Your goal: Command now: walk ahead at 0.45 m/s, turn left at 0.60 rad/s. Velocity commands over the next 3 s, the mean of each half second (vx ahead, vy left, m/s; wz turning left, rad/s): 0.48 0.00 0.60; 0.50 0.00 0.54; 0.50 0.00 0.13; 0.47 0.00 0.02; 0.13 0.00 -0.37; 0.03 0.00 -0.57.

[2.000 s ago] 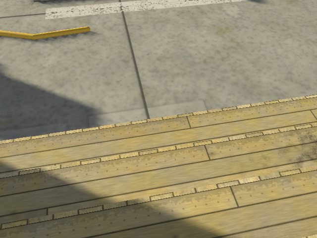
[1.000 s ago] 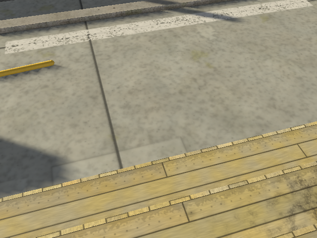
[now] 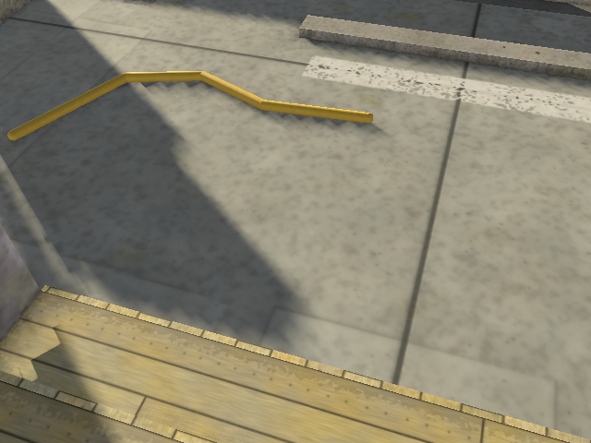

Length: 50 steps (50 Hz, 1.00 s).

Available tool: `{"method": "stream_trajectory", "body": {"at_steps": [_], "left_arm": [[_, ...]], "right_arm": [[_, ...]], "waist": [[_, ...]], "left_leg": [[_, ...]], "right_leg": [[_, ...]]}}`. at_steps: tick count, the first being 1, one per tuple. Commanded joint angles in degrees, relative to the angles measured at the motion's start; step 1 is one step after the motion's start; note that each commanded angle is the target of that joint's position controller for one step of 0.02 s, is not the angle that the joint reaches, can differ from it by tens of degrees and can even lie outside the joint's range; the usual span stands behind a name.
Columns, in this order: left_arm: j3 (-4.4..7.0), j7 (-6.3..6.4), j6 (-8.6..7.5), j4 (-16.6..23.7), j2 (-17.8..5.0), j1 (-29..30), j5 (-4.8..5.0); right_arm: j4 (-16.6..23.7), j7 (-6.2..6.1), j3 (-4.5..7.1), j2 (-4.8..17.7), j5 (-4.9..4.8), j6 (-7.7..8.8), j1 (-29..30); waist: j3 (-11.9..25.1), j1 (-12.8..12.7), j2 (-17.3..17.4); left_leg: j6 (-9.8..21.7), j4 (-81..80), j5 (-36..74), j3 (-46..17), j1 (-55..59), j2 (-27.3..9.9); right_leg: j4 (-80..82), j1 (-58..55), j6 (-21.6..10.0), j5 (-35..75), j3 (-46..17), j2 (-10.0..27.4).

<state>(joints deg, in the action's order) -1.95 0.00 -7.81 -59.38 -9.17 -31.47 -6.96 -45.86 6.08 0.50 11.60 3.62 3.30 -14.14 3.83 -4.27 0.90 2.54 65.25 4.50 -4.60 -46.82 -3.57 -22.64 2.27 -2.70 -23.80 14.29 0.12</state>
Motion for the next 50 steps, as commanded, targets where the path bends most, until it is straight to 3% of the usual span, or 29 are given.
{"method": "stream_trajectory", "body": {"at_steps": [1,4,6,8,11,15,16,18,19,20,21,22,23,25,26,28,30,32,34,37,40,42,43,44,45,46,47,48,50], "left_arm": [[0.85,0.74,-0.67,-0.25,-7.45,-4.95,-0.07],[0.27,2.43,-0.65,-3.47,-4.81,-9.13,-0.42],[-0.01,4.24,-0.25,-5.02,-3.28,-16.61,1.12],[-0.6,3.81,0.25,-4.17,-1.41,-14.22,0.97],[-0.15,0.92,0.98,-2.11,-4.86,-6.53,0.24],[1.61,2.1,1.5,-5.65,-9.53,-9.16,2.09],[1.96,1.67,2.31,-6.46,-10.34,-10.65,1.03],[2.03,-2.53,3.41,-5.25,-11.64,-7.65,-1.9],[1.0,-5.26,3.15,-6.37,-3.66,-18.4,-2.16],[0.59,-7.27,2.1,0.59,-6.59,-9.72,-0.26],[0.89,-6.65,0.23,5.9,-7.49,8.18,3.44],[1.32,-5.06,-0.99,8.94,-9.97,16.64,4.85],[1.88,-3.72,-0.8,8.75,-12.28,15.71,4.29],[1.65,-0.52,0.3,8.67,-9.12,13.13,2.31],[1.41,0.15,1.59,7.73,-7.01,11.17,2.59],[-0.23,0.77,3.3,10.31,-4.34,9.32,3.2],[-1.72,-0.76,3.1,9.24,-1.81,5.64,0.9],[-1.28,-1.51,3.07,11.3,-4.3,11.81,1.96],[-1.11,-1.7,3.64,14.29,-6.91,18.13,2.95],[-0.74,-1.86,3.96,17.17,-8.21,27.6,1.96],[0.49,-1.88,3.83,16.0,-9.64,27.55,2.36],[4.81,-0.95,1.14,11.77,-16.51,8.53,5.17],[5.89,-1.97,0.99,10.78,-19.81,-1.19,4.78],[5.67,-3.79,2.16,10.13,-19.69,-5.48,3.02],[5.97,-4.53,3.24,9.13,-19.89,-4.75,2.61],[4.57,-5.14,3.19,8.24,-14.66,-0.7,2.76],[2.4,-5.62,2.95,8.96,-7.94,2.2,2.33],[1.6,-5.38,2.99,9.46,-5.6,4.35,2.19],[1.78,-3.88,2.68,7.4,-5.55,6.02,2.19]], "right_arm": [[5.41,0.38,0.07,2.33,-0.2,1.33,7.08],[5.9,0.48,-0.43,1.29,-0.05,1.48,10.11],[5.27,0.09,-0.63,-0.19,0.23,1.47,14.32],[4.46,0.9,-1.12,-1.14,-0.11,1.47,18.14],[3.58,1.81,-1.14,0.74,0.62,-0.19,17.4],[-0.65,0.43,-0.71,3.66,2.45,0.19,15.45],[-3.07,-0.41,-0.41,3.87,2.62,0.3,10.74],[-9.42,-2.52,3.82,12.69,0.89,1.68,-9.43],[-14.33,-2.43,5.32,18.72,1.42,0.5,-25.73],[-16.94,-2.0,6.61,20.73,-0.62,0.03,-33.81],[-18.03,-3.06,6.38,16.55,-0.39,0.97,-34.0],[-16.71,-3.3,5.35,12.75,-0.72,1.57,-29.72],[-14.61,-2.78,3.31,7.17,-0.25,1.57,-21.61],[-8.92,-2.23,0.13,0.75,-0.02,3.44,-6.1],[-6.75,-2.37,0.4,2.49,-0.99,3.9,-2.23],[-6.31,-2.2,1.37,7.03,-1.76,4.9,-4.01],[-1.49,-2.26,1.22,7.57,1.45,5.08,1.07],[-1.78,-3.85,0.25,3.75,1.72,5.37,-1.69],[-4.05,-3.89,0.62,6.24,1.6,5.27,-8.51],[-6.88,-3.61,0.45,5.01,1.2,4.27,-18.5],[-7.22,-3.58,0.52,7.33,-0.09,2.25,-17.44],[-4.71,-1.82,-0.35,6.94,1.94,2.0,-13.61],[-5.58,-0.93,-1.92,-3.15,1.46,2.39,-25.13],[-4.22,-0.63,-1.19,1.18,-0.4,1.86,-24.68],[-1.27,-1.16,-0.38,4.11,-1.28,1.74,-17.48],[-0.9,-2.54,0.09,5.59,-1.38,1.75,-10.87],[-1.84,-3.74,-0.36,4.7,-0.43,1.51,-9.75],[-2.07,-3.79,-1.15,3.29,-0.18,0.98,-10.75],[-1.17,-3.03,-3.14,-1.29,0.78,-0.57,-10.31]], "waist": [[-7.85,-0.16,-5.32],[-10.07,-1.79,-4.84],[-11.72,-5.53,-5.01],[-14.03,-4.74,-3.34],[-15.39,-1.08,-4.52],[-15.86,-1.66,0.8],[-13.56,-0.41,0.84],[-4.18,8.73,2.88],[15.58,6.61,10.53],[30.71,14.13,8.73],[18.68,20.44,2.99],[8.09,20.18,-1.81],[3.47,14.47,-4.7],[-5.59,1.82,-3.38],[-7.27,-0.12,-0.11],[-4.57,-1.99,2.16],[-4.0,-2.56,-0.28],[-4.7,1.56,-1.39],[-7.13,4.04,-1.96],[-9.87,10.05,-0.41],[-10.86,9.98,0.15],[-1.19,-0.54,-1.05],[17.21,0.89,-19.97],[18.51,-1.83,-14.31],[10.53,-3.13,-12.87],[-0.91,-1.73,-7.31],[-4.86,0.94,-1.47],[-6.04,3.86,-1.02],[-10.4,6.73,-2.5]], "left_leg": [[0.29,-0.79,-3.24,2.18,-10.95,-1.5],[0.4,-10.39,3.97,-3.5,-18.68,-4.92],[-0.03,-21.06,11.41,-0.73,-26.31,-3.92],[1.04,-30.44,17.61,2.22,-16.5,-5.45],[2.34,-30.33,17.86,7.39,14.37,-2.83],[1.1,-43.6,8.72,8.76,10.26,-1.6],[0.65,-44.98,9.48,9.83,17.25,-0.65],[2.66,-36.78,14.94,12.0,56.67,3.36],[12.17,-18.82,40.25,0.38,93.98,-5.29],[25.91,-22.7,32.41,-22.24,109.66,-14.29],[24.27,-30.46,14.96,-25.18,103.2,-14.37],[21.51,-34.56,6.03,-22.29,85.68,-13.26],[20.68,-39.11,5.64,-21.55,65.97,-12.76],[20.21,-44.72,10.8,-16.97,26.49,-10.73],[22.0,-48.46,7.76,-16.14,15.08,-10.26],[19.91,-48.38,0.87,-14.31,8.63,-6.89],[15.48,-39.74,-3.79,-6.64,-3.76,1.02],[11.16,-32.23,-21.37,-6.76,-0.02,3.78],[11.57,-27.3,-26.81,-12.15,4.74,2.98],[12.56,-18.55,-32.78,-21.31,20.27,0.11],[10.72,-9.0,-36.07,-24.76,25.53,1.25],[3.72,8.89,-15.69,-18.94,8.71,5.18],[-3.33,37.39,-44.2,-3.75,-5.8,13.61],[-4.99,59.62,-54.7,-2.47,-19.55,15.52],[-5.7,65.86,-49.94,-3.13,-33.61,12.83],[-4.16,63.49,-38.8,-2.97,-39.88,7.44],[-1.98,55.48,-27.7,-4.06,-33.26,4.27],[-1.45,51.46,-23.14,-4.17,-25.5,1.11],[0.35,48.63,-20.92,-4.36,-25.15,-1.15]], "right_leg": [[3.18,-7.6,-6.51,45.18,-8.97,17.97],[-0.95,-18.32,-5.94,40.11,-9.09,19.3],[-2.84,-27.62,-5.18,33.12,-8.88,17.66],[-1.06,-17.87,-5.31,29.58,-5.18,15.33],[2.72,6.36,-6.31,20.05,-0.26,13.69],[-8.46,-12.67,-3.86,34.62,0.55,14.3],[-14.25,-13.02,-3.58,38.6,0.21,14.54],[-34.77,9.05,0.21,32.72,0.39,10.27],[-57.41,27.32,5.76,-6.74,-1.64,4.06],[-80.07,41.69,9.24,-19.63,-11.54,-2.46],[-82.76,60.03,8.88,-18.62,-15.45,-1.83],[-80.41,61.16,7.51,-19.05,-17.99,1.6],[-72.06,51.61,5.69,-13.59,-20.68,5.87],[-46.18,30.39,2.49,1.61,-23.47,9.65],[-42.01,23.69,3.86,-1.44,-21.45,8.65],[-33.21,17.18,5.24,-2.23,-18.89,8.04],[-35.34,8.29,2.53,29.2,-16.76,5.07],[-20.73,12.28,1.97,47.2,-21.31,6.51],[-15.05,14.35,4.27,45.39,-19.33,5.81],[-1.31,23.13,4.64,42.11,-19.77,5.53],[10.73,18.93,2.91,46.81,-19.18,5.35],[-2.75,-13.32,-4.96,50.79,-15.4,6.81],[-16.73,-39.4,-21.14,78.72,-28.1,22.26],[-13.66,-42.25,-24.15,72.4,-41.5,26.1],[-8.04,-37.84,-22.35,47.89,-48.4,28.98],[-2.27,-22.26,-18.12,17.17,-47.02,26.6],[1.12,-7.45,-15.1,8.48,-39.78,21.41],[4.8,4.79,-16.17,7.98,-38.19,21.72],[9.33,15.24,-15.43,-3.36,-35.09,18.81]]}}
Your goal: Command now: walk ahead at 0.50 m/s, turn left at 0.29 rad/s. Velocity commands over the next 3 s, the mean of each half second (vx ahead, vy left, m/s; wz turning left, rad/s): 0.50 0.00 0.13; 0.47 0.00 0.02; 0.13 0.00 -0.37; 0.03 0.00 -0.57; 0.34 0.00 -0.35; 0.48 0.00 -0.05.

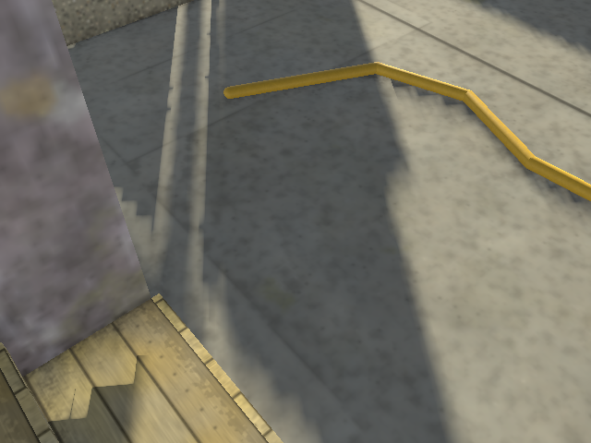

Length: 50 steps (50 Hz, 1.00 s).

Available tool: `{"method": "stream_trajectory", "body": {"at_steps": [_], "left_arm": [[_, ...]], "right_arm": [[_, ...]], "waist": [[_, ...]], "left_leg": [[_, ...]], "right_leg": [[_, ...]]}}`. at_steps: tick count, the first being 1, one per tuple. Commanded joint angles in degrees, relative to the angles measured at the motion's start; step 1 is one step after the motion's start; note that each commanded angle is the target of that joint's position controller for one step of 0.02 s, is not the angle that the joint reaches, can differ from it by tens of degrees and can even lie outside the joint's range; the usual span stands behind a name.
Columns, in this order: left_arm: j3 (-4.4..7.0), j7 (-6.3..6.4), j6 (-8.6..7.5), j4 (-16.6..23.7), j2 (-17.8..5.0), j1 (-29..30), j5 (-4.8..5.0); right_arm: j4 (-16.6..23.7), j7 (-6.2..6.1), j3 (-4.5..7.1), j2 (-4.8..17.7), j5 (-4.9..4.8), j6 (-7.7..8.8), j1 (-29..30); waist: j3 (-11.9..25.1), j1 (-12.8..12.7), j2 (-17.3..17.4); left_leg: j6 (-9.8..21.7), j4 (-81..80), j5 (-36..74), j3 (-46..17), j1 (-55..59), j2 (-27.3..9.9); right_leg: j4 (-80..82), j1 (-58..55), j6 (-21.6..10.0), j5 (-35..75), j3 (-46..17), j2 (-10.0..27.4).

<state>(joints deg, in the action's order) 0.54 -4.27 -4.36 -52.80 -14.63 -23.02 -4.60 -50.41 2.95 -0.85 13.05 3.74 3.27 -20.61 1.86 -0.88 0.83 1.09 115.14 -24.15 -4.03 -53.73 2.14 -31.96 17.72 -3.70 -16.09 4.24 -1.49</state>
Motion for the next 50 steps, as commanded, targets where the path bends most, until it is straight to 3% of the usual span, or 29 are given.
{"method": "stream_trajectory", "body": {"at_steps": [1,2,3,4,5,7,9,14,17,19,20,21,22,23,24,25,27,28,29,31,33,34,40,43,44,45,47,48,50], "left_arm": [[-1.07,1.42,-1.49,-0.08,1.32,-1.55,-0.66],[-1.12,2.0,-2.42,-1.26,0.75,-3.1,-1.3],[-1.47,2.88,-4.08,0.64,2.13,0.23,-0.91],[-1.87,3.11,-4.81,-1.16,1.29,-4.04,-0.49],[-2.26,3.16,-5.16,-1.84,0.48,-4.55,0.55],[-2.13,2.45,-4.96,-3.84,-2.85,-7.87,1.74],[-0.92,1.86,-4.69,-4.93,-6.35,-9.73,2.18],[0.47,1.35,-2.77,-9.64,-3.84,-17.05,1.57],[1.79,1.93,-2.13,-7.89,-4.64,-12.16,1.54],[2.55,1.85,-2.41,-4.8,-5.61,-6.43,1.28],[0.98,1.97,-2.93,-4.13,-0.57,-12.06,0.99],[-0.19,0.92,-3.31,-2.9,1.56,-10.53,0.4],[1.52,0.21,-2.97,-0.85,-2.39,-1.04,1.84],[1.84,0.87,-3.01,0.68,-2.65,4.49,2.18],[2.7,3.22,-1.28,-0.77,-3.24,-2.56,5.91],[2.69,4.0,0.31,-1.34,-2.69,-3.79,5.16],[2.72,3.29,2.46,-1.02,-1.19,-4.99,2.65],[2.42,2.69,2.93,-0.89,-0.19,-5.41,2.36],[3.0,2.55,3.49,0.59,-0.94,-1.52,2.43],[3.65,2.5,3.73,4.12,-1.65,7.26,2.31],[3.53,2.33,3.88,5.64,-1.75,10.31,1.99],[3.6,2.27,3.78,6.02,-2.03,11.48,2.06],[3.62,1.79,3.69,9.85,-2.67,20.6,2.29],[3.46,1.56,2.89,11.92,-2.32,26.27,3.69],[3.23,1.49,2.12,12.04,-1.58,26.44,8.44],[3.0,1.03,1.52,11.65,-1.74,25.95,8.64],[3.16,0.06,0.6,10.61,-2.25,25.28,7.35],[3.65,-0.01,0.49,9.09,-2.94,22.08,7.08],[5.15,1.27,0.51,1.53,-5.76,3.4,5.11]], "right_arm": [[3.87,0.64,-2.57,-3.88,1.28,-0.33,-2.54],[4.28,1.22,-2.7,-3.39,0.76,0.17,-0.91],[6.56,1.3,-2.02,-0.81,0.38,1.86,5.1],[7.1,1.78,-1.55,-0.04,0.6,2.0,10.29],[7.87,2.01,-1.18,0.33,0.44,1.66,12.94],[8.13,2.35,-0.77,0.5,0.34,0.7,15.27],[9.95,1.73,-0.36,1.32,-0.43,-0.05,19.91],[12.99,1.37,0.78,1.0,-1.09,-0.51,29.15],[13.05,0.96,2.53,2.32,-1.42,-0.24,27.62],[10.18,0.21,4.71,5.93,-2.56,1.17,15.84],[6.88,-0.09,4.71,6.92,-2.62,1.74,3.43],[3.42,-0.67,5.02,7.18,-1.3,1.84,-9.56],[0.19,-1.17,5.51,5.79,0.56,2.84,-14.09],[1.29,-1.45,6.17,7.0,0.13,3.84,-5.68],[1.86,-2.14,5.7,6.42,-3.49,1.84,4.42],[2.87,-2.3,4.92,4.08,-4.27,1.5,6.85],[2.72,-2.82,4.68,3.47,-3.96,1.41,7.37],[1.84,-2.98,5.29,5.3,-3.63,1.47,6.12],[0.19,-2.76,5.86,6.81,-3.1,2.03,4.57],[-2.85,-2.99,5.73,5.12,-4.35,2.79,0.12],[-4.37,-3.7,5.83,4.69,-4.88,3.42,-0.56],[-4.54,-4.15,5.61,4.2,-4.71,3.28,-1.24],[-4.57,-5.97,6.12,6.27,-1.66,2.8,-6.67],[-3.86,-6.68,6.3,6.48,0.21,1.7,-8.59],[-3.27,-7.93,5.63,4.82,-6.51,0.91,-5.72],[-3.49,-8.59,5.51,5.12,-6.62,0.22,-6.22],[-4.69,-9.3,5.83,6.29,-5.29,-0.74,-9.09],[-4.51,-9.02,6.01,6.43,-5.07,-1.13,-8.6],[-6.56,-7.31,5.46,3.39,-4.3,-0.82,-10.56]], "waist": [[-8.56,3.09,-1.39],[-7.9,2.02,-0.75],[-5.4,0.7,2.0],[-3.94,-1.35,-2.86],[-2.44,-1.01,-4.6],[-5.19,-0.53,-5.26],[-7.47,-1.15,-2.91],[-9.35,-5.15,-5.01],[-5.69,-2.6,-6.56],[3.47,3.17,-5.07],[17.46,3.96,1.87],[22.17,9.21,10.41],[11.33,11.29,3.25],[-1.62,7.65,3.03],[-1.29,0.52,-1.71],[-2.43,-1.42,-0.67],[0.34,-2.48,2.1],[1.39,-2.63,2.99],[-1.37,-2.87,3.94],[-4.51,-1.92,2.5],[-4.01,-1.96,5.13],[-3.13,-1.57,3.88],[-5.65,3.25,1.27],[-8.91,7.62,1.72],[-10.4,6.92,1.48],[-9.86,7.81,0.69],[-7.73,10.3,0.52],[-6.91,8.92,-1.31],[1.19,1.73,-7.3]], "left_leg": [[2.97,-7.31,17.61,-5.8,-21.98,-7.5],[2.97,-13.04,23.73,-4.97,-23.5,-7.69],[2.91,-36.29,35.02,-2.47,-14.35,-7.19],[1.74,-41.28,40.15,2.57,-6.22,-7.98],[1.54,-49.23,45.12,4.52,4.14,-7.72],[0.56,-57.74,44.59,4.02,10.42,-6.11],[0.19,-70.98,38.92,4.21,7.18,-4.55],[2.07,-87.39,25.94,4.81,1.64,-3.62],[3.92,-88.82,21.62,7.76,17.33,-1.26],[8.48,-82.98,26.32,7.91,48.52,-0.06],[18.61,-78.82,32.07,-4.71,78.4,-10.07],[26.83,-91.11,30.08,-26.76,89.09,-23.15],[20.09,-96.07,19.71,-26.04,80.29,-21.01],[17.5,-98.02,19.75,-18.73,65.62,-19.29],[14.07,-96.69,36.2,-13.75,58.1,-18.93],[12.6,-98.89,40.99,-10.73,50.13,-17.61],[13.15,-101.59,39.72,-6.55,42.91,-15.61],[13.58,-102.44,36.85,-3.05,39.4,-14.44],[13.26,-102.59,35.7,-1.94,37.13,-14.21],[11.63,-102.71,29.29,-2.65,37.17,-14.14],[10.79,-99.83,21.95,-3.31,39.3,-13.66],[10.81,-98.08,18.46,-3.57,38.82,-13.41],[12.58,-85.42,-1.7,-11.54,39.48,-15.71],[11.74,-80.48,-4.97,-11.95,40.09,-14.67],[11.22,-77.26,-1.74,-11.97,37.74,-14.8],[10.05,-74.59,1.37,-10.33,37.39,-14.06],[8.12,-68.63,6.71,-8.44,38.41,-12.5],[6.7,-63.45,9.92,-6.98,37.59,-11.02],[2.32,-41.41,6.76,2.09,28.41,-4.68]], "right_leg": [[17.81,-0.85,-13.21,-8.85,-23.1,17.75],[16.9,-1.52,-12.61,-3.36,-19.23,15.59],[17.09,2.53,-11.25,5.02,-11.95,11.23],[18.91,6.87,-12.18,7.11,-9.72,9.48],[21.68,10.82,-11.7,7.44,-7.31,8.7],[22.12,7.72,-11.09,15.31,-8.74,11.68],[20.33,-6.95,-10.15,28.32,-10.21,14.6],[18.39,-35.04,-11.42,36.5,-13.1,18.02],[15.34,-32.58,-10.96,48.31,-9.49,17.23],[2.56,-16.23,-5.61,57.99,-4.18,11.81],[-13.88,3.48,-0.12,41.56,-2.47,6.2],[-32.48,17.83,2.83,-13.12,-3.0,-2.95],[-38.24,24.97,-0.28,-14.86,-9.99,-0.3],[-39.38,26.86,-1.37,-11.28,-9.49,3.4],[-31.4,20.79,-0.25,-5.66,-8.83,5.19],[-27.95,14.12,1.21,-6.7,-8.2,5.86],[-26.99,5.53,2.95,-7.41,-5.68,4.43],[-27.06,2.64,3.16,-3.74,-3.3,3.41],[-26.36,5.15,2.53,4.92,-4.69,3.99],[-21.44,11.24,2.39,15.65,-7.51,5.6],[-15.4,14.03,2.06,24.33,-9.03,6.34],[-14.07,13.16,1.97,28.22,-9.2,6.23],[-11.6,21.56,2.57,33.35,-13.09,6.89],[-2.86,22.62,3.53,28.94,-11.35,7.91],[1.13,22.15,4.1,26.89,-13.35,9.66],[5.54,18.34,4.25,30.29,-12.12,9.75],[11.14,11.84,4.36,36.08,-9.62,8.99],[15.39,5.97,3.65,38.19,-7.94,7.92],[13.23,-18.24,2.33,55.7,-1.07,5.9]]}}
Over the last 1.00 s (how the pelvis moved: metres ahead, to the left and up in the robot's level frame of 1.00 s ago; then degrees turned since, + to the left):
0.62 0.14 -0.31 35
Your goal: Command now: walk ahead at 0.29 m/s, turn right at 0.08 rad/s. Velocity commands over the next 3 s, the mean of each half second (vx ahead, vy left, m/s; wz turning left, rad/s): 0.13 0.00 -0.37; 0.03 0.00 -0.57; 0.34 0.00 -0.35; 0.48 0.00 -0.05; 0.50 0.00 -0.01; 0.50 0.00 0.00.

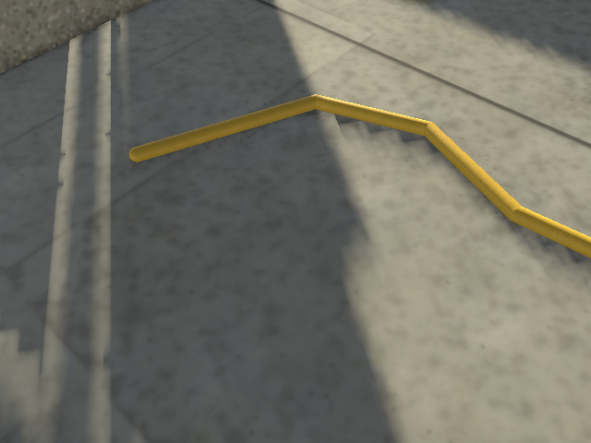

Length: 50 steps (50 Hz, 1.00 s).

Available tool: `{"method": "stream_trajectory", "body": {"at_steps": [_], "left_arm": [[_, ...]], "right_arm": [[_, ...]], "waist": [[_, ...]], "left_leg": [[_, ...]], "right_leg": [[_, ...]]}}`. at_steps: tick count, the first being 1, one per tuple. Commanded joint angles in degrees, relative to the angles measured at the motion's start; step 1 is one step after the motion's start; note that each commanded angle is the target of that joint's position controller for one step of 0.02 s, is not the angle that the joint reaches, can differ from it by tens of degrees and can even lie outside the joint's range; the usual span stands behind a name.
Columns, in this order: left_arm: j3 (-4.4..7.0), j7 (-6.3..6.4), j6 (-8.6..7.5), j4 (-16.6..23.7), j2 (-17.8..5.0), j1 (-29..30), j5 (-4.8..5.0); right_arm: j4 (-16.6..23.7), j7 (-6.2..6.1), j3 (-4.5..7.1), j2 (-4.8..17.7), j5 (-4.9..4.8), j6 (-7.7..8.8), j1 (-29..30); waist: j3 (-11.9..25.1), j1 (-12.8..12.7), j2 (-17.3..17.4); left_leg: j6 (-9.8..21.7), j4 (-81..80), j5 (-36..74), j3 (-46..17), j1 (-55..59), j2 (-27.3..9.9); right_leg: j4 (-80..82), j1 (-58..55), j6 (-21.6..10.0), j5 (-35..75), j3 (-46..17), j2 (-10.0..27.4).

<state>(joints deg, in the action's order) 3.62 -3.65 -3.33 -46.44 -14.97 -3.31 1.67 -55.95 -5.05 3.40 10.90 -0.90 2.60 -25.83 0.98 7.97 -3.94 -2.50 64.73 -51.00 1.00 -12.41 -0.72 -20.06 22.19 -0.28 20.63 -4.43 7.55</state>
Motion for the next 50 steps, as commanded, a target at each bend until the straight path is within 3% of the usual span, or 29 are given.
{"method": "stream_trajectory", "body": {"at_steps": [1,2,3,5,6,7,9,11,12,15,19,20,21,22,23,24,25,27,29,35,38,41,42,43,44,45,47,48,50], "left_arm": [[2.59,0.58,-1.02,-8.53,-10.43,-26.88,-2.05],[3.25,0.13,-0.94,-10.22,-13.59,-29.56,-0.45],[2.99,0.14,0.34,-9.68,-12.21,-28.21,0.54],[1.34,2.09,1.96,-5.95,-9.26,-16.74,-0.64],[0.76,3.27,2.05,-3.52,-8.75,-11.09,-2.67],[0.26,3.82,1.43,-2.45,-7.45,-8.82,-3.78],[-0.11,4.19,0.67,-1.27,-7.2,-5.37,-2.81],[0.61,5.49,0.76,-0.81,-8.05,-6.17,-2.49],[0.72,5.89,1.06,-0.69,-7.87,-6.22,-2.01],[1.51,6.04,1.65,-1.23,-8.33,-8.63,-0.95],[2.44,5.96,2.57,0.4,-6.85,-10.03,-0.03],[2.27,6.1,2.99,1.08,-5.37,-10.49,-0.08],[1.49,6.25,3.35,2.12,-1.99,-11.5,-0.94],[1.07,6.13,3.52,2.38,1.01,-18.2,-1.35],[1.99,6.48,3.59,5.36,-4.08,-15.87,-1.15],[3.43,6.77,4.23,5.67,-8.24,-12.66,-0.93],[4.02,7.09,5.31,5.71,-8.99,-12.02,-1.09],[4.36,7.13,7.05,5.67,-8.31,-13.84,-1.78],[3.95,6.57,7.05,7.06,-6.38,-13.42,-1.07],[1.9,4.74,6.47,12.74,-3.38,-5.95,-1.13],[2.18,3.61,6.38,13.86,-4.68,-5.71,-0.77],[3.07,3.02,6.73,12.12,-5.08,-11.04,-1.0],[3.74,3.29,6.7,11.51,-6.69,-13.32,-1.06],[5.37,4.12,6.34,12.45,-14.32,-14.28,-1.18],[5.56,3.48,5.23,14.31,-17.18,-14.5,-3.22],[4.93,3.06,4.17,14.44,-14.43,-13.92,-4.28],[3.91,3.8,3.67,14.97,-11.15,-7.71,-1.56],[3.57,4.25,3.95,14.99,-10.17,-6.17,-0.38],[3.15,4.68,3.9,14.53,-9.15,-7.32,-0.3]], "right_arm": [[-2.31,2.13,0.75,2.77,0.29,1.1,-10.61],[-0.61,3.12,0.14,5.04,-2.73,2.87,-11.66],[1.75,3.49,0.02,6.8,-2.98,3.86,-6.38],[6.49,1.83,-1.07,3.9,-2.59,2.92,5.9],[8.79,0.7,-1.5,2.42,-1.55,1.58,10.14],[9.05,0.24,-1.08,2.77,-0.8,0.7,11.46],[10.58,-0.18,0.45,6.05,0.02,0.19,11.75],[11.53,0.06,0.85,5.62,1.83,0.99,14.07],[11.6,0.52,0.61,3.68,1.78,1.27,15.76],[11.9,2.04,0.88,3.47,-0.4,0.61,18.92],[12.79,2.62,2.67,7.31,0.34,-0.26,20.35],[12.53,2.47,3.07,7.88,0.81,-0.23,18.48],[12.13,2.04,3.62,9.83,1.76,-0.17,14.34],[12.18,1.75,3.99,11.84,2.59,-0.75,12.23],[12.54,2.48,4.32,12.76,2.62,-0.83,12.07],[13.72,2.74,3.73,10.32,2.27,-0.49,15.6],[14.58,2.82,3.07,8.51,1.84,-0.62,19.99],[15.3,2.74,2.41,7.66,1.38,-1.05,24.62],[14.74,2.29,2.33,8.39,1.86,-1.18,23.92],[14.48,0.82,3.25,12.31,1.33,-2.25,19.58],[14.98,1.49,3.96,14.33,0.66,-2.59,18.73],[14.92,2.1,3.94,13.61,-0.17,-3.31,18.17],[13.97,2.57,3.49,11.35,0.02,-3.53,15.76],[16.31,3.39,2.07,6.95,2.6,-3.44,15.43],[19.6,3.22,2.45,7.81,2.01,-2.43,21.52],[19.81,2.64,3.3,11.05,1.05,-2.26,25.41],[17.47,1.31,3.81,11.17,1.68,-2.88,22.29],[16.87,1.35,3.91,11.46,2.24,-3.01,19.99],[16.69,2.58,3.71,10.63,1.91,-2.4,19.12]], "waist": [[10.75,-10.28,-15.0],[19.59,-11.44,-18.7],[22.86,-12.97,-12.48],[17.28,-10.85,0.42],[14.41,-9.57,3.56],[11.39,-8.51,6.1],[3.3,-5.08,2.82],[3.16,-5.54,-0.34],[4.57,-5.99,-2.4],[5.63,-6.74,-5.4],[2.67,-6.39,-4.11],[2.62,-5.68,-3.09],[6.11,-5.28,2.44],[10.52,-7.76,16.11],[12.76,-6.78,19.82],[9.3,-7.17,15.83],[6.75,-8.51,14.0],[4.16,-10.41,13.37],[3.02,-10.38,12.81],[5.16,-7.32,13.3],[5.62,-6.97,14.41],[6.42,-9.4,12.5],[5.31,-9.78,7.57],[3.81,-7.81,-12.28],[6.07,-10.82,-15.42],[4.97,-12.35,-8.31],[4.28,-8.51,-2.16],[5.21,-7.27,-2.25],[5.86,-7.3,-2.39]], "left_leg": [[0.17,36.69,-4.26,0.24,-31.63,4.21],[-1.68,53.02,-3.13,-4.44,-43.54,2.53],[-1.76,56.21,0.0,-3.48,-50.42,-0.12],[-2.42,52.47,10.31,-0.59,-50.52,-3.97],[-1.97,51.69,14.46,-2.56,-46.12,-4.66],[-0.25,45.66,19.89,-4.72,-45.14,-5.34],[1.37,22.0,29.91,-6.37,-39.92,-5.28],[0.64,-2.21,43.68,-2.6,-27.08,-2.0],[0.14,-12.95,48.85,-1.19,-19.35,0.79],[-1.35,-24.54,49.45,-3.82,-13.68,2.2],[1.39,-36.57,48.33,-5.14,-6.22,2.03],[2.35,-39.7,49.2,-4.82,-1.17,-0.01],[4.87,-39.27,58.11,-10.8,9.58,-8.85],[12.08,-38.06,71.77,-21.14,17.31,-21.33],[17.39,-44.6,57.27,-31.76,13.78,-26.09],[17.07,-46.48,46.9,-28.52,9.6,-22.87],[14.91,-47.3,41.52,-22.96,4.7,-19.33],[13.53,-48.3,41.05,-14.98,-3.66,-15.77],[13.06,-48.89,41.33,-9.45,-5.69,-13.46],[14.29,-48.24,42.22,-5.49,-1.55,-16.72],[12.93,-46.49,41.06,-4.02,-2.16,-17.94],[8.29,-39.01,41.3,-0.97,-4.83,-17.01],[4.16,-31.23,37.88,3.34,-10.32,-14.42],[-2.31,-8.84,19.16,10.38,-28.43,-6.4],[-2.62,0.81,12.5,0.26,-36.1,-0.97],[-1.56,6.32,15.86,-3.57,-37.66,-1.01],[-0.44,5.0,26.65,-5.75,-36.41,-2.5],[-0.53,3.28,31.44,-5.69,-33.93,-2.71],[-0.24,0.26,38.19,-5.14,-31.99,-1.88]], "right_leg": [[-15.01,-45.8,-7.11,54.33,0.67,6.56],[-21.41,-54.97,-14.19,56.12,-10.74,14.33],[-17.21,-54.23,-18.41,41.97,-15.68,16.15],[-7.24,-36.8,-20.71,13.89,-21.14,16.12],[-4.14,-25.5,-21.62,10.3,-24.31,18.4],[-2.83,-19.11,-20.19,4.68,-24.5,17.64],[0.75,-7.11,-15.44,-2.39,-15.82,9.48],[2.18,0.45,-12.88,0.42,-6.54,1.6],[2.33,2.12,-11.95,0.49,-4.01,-0.69],[2.48,-3.48,-12.85,-4.25,-8.82,3.03],[-0.68,-4.0,-9.03,-27.32,-16.12,0.55],[-4.02,-1.22,-6.87,-32.79,-15.93,-2.2],[-14.03,6.33,-3.75,-44.02,-13.69,-5.97],[-30.64,14.12,-0.25,-61.72,-7.22,-14.02],[-41.07,19.66,1.16,-59.72,-6.21,-12.73],[-47.91,21.81,1.69,-54.32,-5.75,-10.37],[-50.8,21.77,2.11,-49.61,-5.2,-9.22],[-55.01,16.97,3.58,-43.67,-2.85,-8.71],[-52.57,15.15,4.2,-39.6,0.1,-8.62],[-34.56,10.52,4.57,-39.29,3.61,-5.18],[-26.1,3.92,2.25,-40.65,6.16,-5.88],[-11.89,-7.57,-1.83,-35.53,9.13,-9.02],[-5.81,-13.92,-3.72,-30.23,5.32,-7.98],[-2.79,-23.18,-9.49,-10.71,-17.85,7.87],[-0.08,-19.53,-19.87,-5.9,-28.57,14.78],[0.48,-19.05,-19.83,-8.79,-25.25,12.42],[-1.29,-17.17,-13.06,-10.11,-17.24,6.75],[-0.64,-15.49,-11.66,-15.09,-15.38,4.92],[2.37,-14.7,-11.18,-32.56,-15.91,2.55]]}}
Over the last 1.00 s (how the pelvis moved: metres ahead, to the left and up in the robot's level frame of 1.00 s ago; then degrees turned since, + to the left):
0.52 -0.07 -0.11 1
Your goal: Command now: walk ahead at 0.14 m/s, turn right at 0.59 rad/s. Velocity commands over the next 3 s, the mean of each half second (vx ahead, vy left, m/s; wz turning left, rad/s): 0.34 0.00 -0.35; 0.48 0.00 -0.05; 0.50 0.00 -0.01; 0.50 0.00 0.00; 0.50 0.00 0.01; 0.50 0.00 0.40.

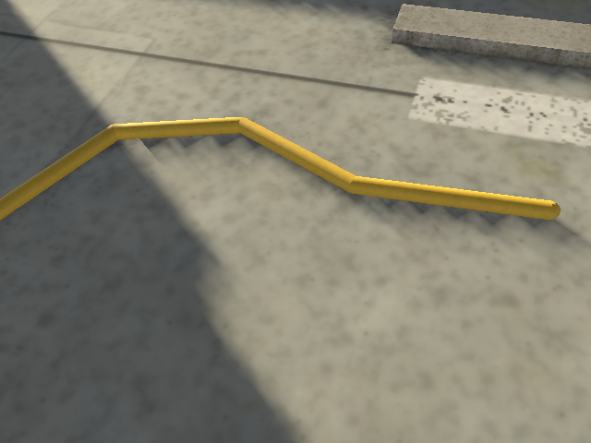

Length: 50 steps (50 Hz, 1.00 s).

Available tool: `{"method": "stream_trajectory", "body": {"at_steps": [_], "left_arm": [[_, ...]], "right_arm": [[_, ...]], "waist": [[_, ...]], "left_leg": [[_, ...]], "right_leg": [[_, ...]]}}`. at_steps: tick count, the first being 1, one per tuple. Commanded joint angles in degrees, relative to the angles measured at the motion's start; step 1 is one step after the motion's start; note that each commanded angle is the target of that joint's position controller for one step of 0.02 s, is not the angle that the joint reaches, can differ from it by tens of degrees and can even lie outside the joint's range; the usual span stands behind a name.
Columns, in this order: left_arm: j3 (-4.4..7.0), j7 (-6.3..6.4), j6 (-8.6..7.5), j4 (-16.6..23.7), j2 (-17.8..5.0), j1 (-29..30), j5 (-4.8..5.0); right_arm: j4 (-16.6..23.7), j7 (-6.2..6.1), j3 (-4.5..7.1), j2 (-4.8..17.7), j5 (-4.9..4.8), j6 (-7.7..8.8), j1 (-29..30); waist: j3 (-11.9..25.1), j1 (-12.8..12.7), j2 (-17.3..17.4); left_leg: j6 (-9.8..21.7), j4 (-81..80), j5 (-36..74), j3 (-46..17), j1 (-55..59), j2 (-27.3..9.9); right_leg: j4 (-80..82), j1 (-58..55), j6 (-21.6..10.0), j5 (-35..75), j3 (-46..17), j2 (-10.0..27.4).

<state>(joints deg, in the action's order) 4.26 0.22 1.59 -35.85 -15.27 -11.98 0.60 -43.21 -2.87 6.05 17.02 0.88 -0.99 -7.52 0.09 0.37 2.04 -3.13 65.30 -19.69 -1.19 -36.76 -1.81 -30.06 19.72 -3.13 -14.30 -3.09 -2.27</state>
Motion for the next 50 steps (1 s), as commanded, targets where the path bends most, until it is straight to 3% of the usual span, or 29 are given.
{"method": "stream_trajectory", "body": {"at_steps": [1,5,13,15,16,17,18,19,20,21,23,25,28,31,34,37,38,40,41,42,43,44,45,46,47,50], "left_arm": [[2.44,0.88,-1.29,3.68,-8.72,0.39,0.65],[2.88,1.49,-2.38,2.1,-9.96,-2.19,0.3],[2.75,0.04,-3.5,-0.31,-10.13,-6.26,0.44],[2.34,-0.01,-3.31,-0.41,-9.11,-6.23,0.7],[2.04,0.1,-3.2,-0.15,-8.06,-6.0,0.64],[1.55,0.18,-3.29,0.53,-6.43,-4.75,0.4],[0.8,0.16,-3.81,1.86,-3.63,-3.21,0.03],[0.57,0.71,-4.79,3.89,-3.4,-4.48,0.83],[1.59,0.87,-5.36,3.63,-7.81,-3.66,0.98],[1.89,0.6,-5.58,3.24,-8.65,-2.85,1.04],[1.5,0.2,-5.68,3.51,-6.82,-0.87,0.06],[1.24,-0.24,-5.62,3.57,-5.35,-0.41,-0.23],[0.18,-0.39,-5.51,4.6,-2.59,2.89,-0.68],[-0.71,-0.75,-6.02,5.98,-1.01,8.4,-0.16],[-0.52,-1.54,-6.4,7.03,-2.02,12.5,0.53],[0.04,-2.12,-6.61,8.03,-3.36,13.82,0.73],[0.62,-2.21,-6.62,7.67,-4.49,11.55,0.61],[2.79,-1.73,-6.43,3.88,-8.25,-2.56,0.13],[3.89,-0.97,-6.0,2.14,-12.72,-14.0,-0.49],[3.87,-1.73,-6.23,1.0,-15.37,-14.5,-0.62],[2.54,-1.87,-6.15,1.46,-9.64,-13.36,-0.21],[1.73,-1.8,-6.19,1.4,-8.15,-8.68,0.03],[1.4,-1.87,-6.18,1.37,-7.69,-5.28,-0.21],[1.14,-2.11,-6.33,1.34,-6.68,-3.01,-0.49],[0.87,-2.02,-6.66,1.15,-5.94,-1.81,-0.9],[0.88,-1.92,-7.77,-0.52,-5.87,-1.25,-0.12]], "right_arm": [[4.31,0.87,0.88,4.13,-0.35,1.65,1.99],[5.63,2.15,0.45,3.09,-0.57,3.95,7.25],[5.71,4.61,-0.13,3.71,-1.62,6.88,9.31],[4.89,4.86,-0.11,3.77,-1.79,7.47,6.45],[4.02,4.85,0.03,4.0,-1.4,7.68,3.82],[2.86,4.69,0.44,4.99,-1.07,7.8,-1.09],[1.47,4.37,1.16,7.8,-0.48,7.79,-7.96],[-0.82,4.64,2.9,13.01,-0.34,7.39,-14.35],[-1.1,4.92,1.9,9.62,-1.58,7.46,-16.01],[-0.7,4.8,0.94,7.34,-1.78,7.32,-14.32],[0.26,4.31,-0.11,5.48,-1.26,6.51,-9.83],[0.11,3.99,-0.86,4.42,-0.87,6.35,-7.98],[-1.77,3.25,-0.7,6.12,-1.67,6.22,-8.66],[-3.59,2.65,-0.68,7.37,-2.3,5.79,-10.74],[-5.02,2.9,-0.68,8.47,-2.73,5.57,-13.37],[-6.18,2.97,-0.48,9.27,-3.13,5.06,-14.38],[-6.28,2.87,-0.34,9.83,-3.09,4.87,-14.0],[-5.89,2.78,-0.74,9.09,-2.81,4.87,-12.87],[-4.08,2.77,-2.11,5.75,-0.84,5.2,-12.69],[-3.84,3.43,-3.81,0.65,-1.55,6.27,-20.23],[-4.26,3.86,-2.14,7.55,-2.83,6.91,-15.6],[-2.09,3.93,-1.72,8.83,-3.54,7.2,-9.62],[-1.69,3.6,-2.04,7.38,-2.87,7.28,-7.0],[-1.67,3.47,-1.87,6.83,-1.87,7.06,-6.29],[-1.69,3.43,-1.9,5.89,-1.79,6.6,-7.64],[-1.75,3.13,-2.32,3.62,-1.72,5.17,-8.1]], "waist": [[5.79,-0.34,-8.27],[3.14,-2.19,-10.38],[0.89,-4.32,-10.14],[1.14,-2.29,-10.01],[2.44,-0.92,-9.43],[4.48,1.45,-8.24],[7.62,4.0,-1.85],[9.63,4.53,14.93],[6.1,5.61,11.84],[1.87,4.84,7.32],[-1.03,2.74,3.14],[-1.15,1.27,4.1],[-0.95,1.59,3.46],[-1.55,3.4,3.57],[-2.53,4.8,3.09],[-3.46,3.9,3.78],[-2.05,2.14,4.1],[6.59,-5.74,3.26],[16.16,-9.64,-4.43],[24.84,-4.69,-19.99],[20.33,-6.92,-13.58],[10.7,-6.11,-10.89],[6.05,-4.23,-5.21],[3.26,-2.53,-3.88],[3.14,-0.62,-5.2],[1.62,1.17,-6.35]], "left_leg": [[0.63,-4.62,8.93,-3.01,-7.96,-0.46],[0.6,-22.75,12.64,-3.94,-4.25,1.13],[3.67,-34.19,7.15,-1.11,8.17,2.05],[5.24,-39.13,7.27,0.29,13.89,2.61],[5.92,-40.11,8.42,0.44,19.3,2.47],[7.4,-39.66,9.32,-1.66,27.23,-0.19],[10.84,-40.45,8.98,-9.61,39.44,-6.38],[19.31,-46.5,1.1,-29.78,48.32,-16.07],[22.09,-49.06,-5.03,-37.34,48.98,-20.17],[20.74,-49.35,-5.95,-33.01,46.51,-18.77],[18.04,-51.42,-0.15,-25.34,41.05,-15.04],[16.19,-53.11,11.42,-18.25,35.35,-11.81],[15.57,-54.17,22.99,-10.84,32.36,-9.39],[14.21,-53.7,26.36,-6.58,30.84,-8.1],[13.85,-53.1,24.67,-6.57,31.44,-9.48],[13.02,-50.67,29.37,-7.32,35.14,-11.87],[12.46,-47.57,37.45,-6.65,36.07,-11.76],[9.91,-30.84,49.62,-2.39,31.03,-7.89],[7.8,-11.48,30.71,-0.02,18.7,-4.31],[5.56,5.26,-12.24,-3.43,1.16,4.59],[6.1,9.52,-11.81,-7.13,-4.89,1.49],[6.52,8.79,-6.39,-4.89,-7.27,-0.91],[6.2,6.3,-1.82,-3.7,-5.48,-3.19],[5.65,3.25,0.77,-3.44,-3.41,-4.59],[5.29,1.69,2.57,-3.88,-0.19,-5.75],[3.59,-3.49,5.35,-2.85,0.8,-6.39]], "right_leg": [[13.94,-12.46,-8.31,-4.47,-18.24,12.03],[15.38,-12.94,-8.11,-5.73,-19.55,11.92],[14.56,-9.33,-9.84,-8.06,-22.22,12.85],[12.01,-9.12,-8.92,-5.56,-22.24,11.43],[9.68,-7.64,-7.95,-2.7,-21.47,9.99],[5.01,-3.57,-6.32,-0.54,-19.53,8.06],[-7.14,6.09,-3.38,0.91,-12.82,3.17],[-23.59,20.39,0.05,-10.7,-4.57,-3.25],[-34.56,29.99,1.3,-18.83,-6.33,-1.58],[-38.45,33.24,0.98,-14.89,-7.17,0.48],[-36.34,33.08,1.35,-5.48,-4.16,4.49],[-31.56,27.15,2.38,-1.38,-2.14,6.25],[-22.6,23.26,4.09,3.91,1.23,6.15],[-11.55,18.71,4.12,11.88,2.78,5.26],[-4.74,14.91,3.4,14.72,3.49,3.97],[-1.26,12.6,0.85,11.34,3.62,3.15],[-0.14,8.33,-0.44,9.8,4.48,1.92],[1.38,-13.69,-4.28,12.33,5.32,0.87],[-0.65,-32.04,-8.52,14.36,-8.66,13.39],[7.62,-45.28,-17.1,0.01,-37.04,25.66],[11.32,-42.47,-14.77,-7.07,-37.23,23.27],[12.89,-33.94,-12.52,-3.43,-28.43,21.12],[14.07,-25.83,-11.56,4.03,-22.77,18.91],[15.6,-19.92,-11.22,10.14,-18.62,17.0],[17.26,-16.23,-11.01,12.54,-16.07,15.8],[21.0,-11.54,-11.67,15.11,-11.01,14.75]]}}
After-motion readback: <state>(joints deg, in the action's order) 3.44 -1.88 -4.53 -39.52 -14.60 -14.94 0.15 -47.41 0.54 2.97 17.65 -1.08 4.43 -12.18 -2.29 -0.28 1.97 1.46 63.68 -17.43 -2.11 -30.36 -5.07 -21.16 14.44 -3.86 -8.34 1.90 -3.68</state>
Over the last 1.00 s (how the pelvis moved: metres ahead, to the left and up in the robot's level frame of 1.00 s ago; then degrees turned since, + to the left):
0.13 -0.07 -0.03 -31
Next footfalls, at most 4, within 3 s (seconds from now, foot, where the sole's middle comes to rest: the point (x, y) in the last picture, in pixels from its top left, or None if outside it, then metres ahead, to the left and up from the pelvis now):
0.34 left None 0.18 0.13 -0.78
0.80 right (408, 442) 0.46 -0.16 -0.77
1.32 left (311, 314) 0.77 0.04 -0.78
1.80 right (413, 236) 1.00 -0.25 -0.77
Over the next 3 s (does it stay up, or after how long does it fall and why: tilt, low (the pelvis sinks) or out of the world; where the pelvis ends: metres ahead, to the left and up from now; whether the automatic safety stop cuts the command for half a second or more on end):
stays up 1.40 -0.13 0.00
